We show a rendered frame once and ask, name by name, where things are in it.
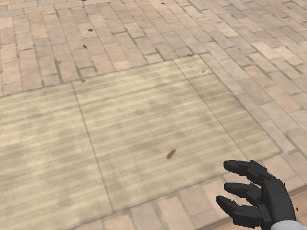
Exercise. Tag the robot right hand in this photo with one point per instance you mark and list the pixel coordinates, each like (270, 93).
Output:
(272, 200)

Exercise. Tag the robot right forearm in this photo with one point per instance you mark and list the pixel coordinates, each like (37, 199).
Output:
(287, 225)

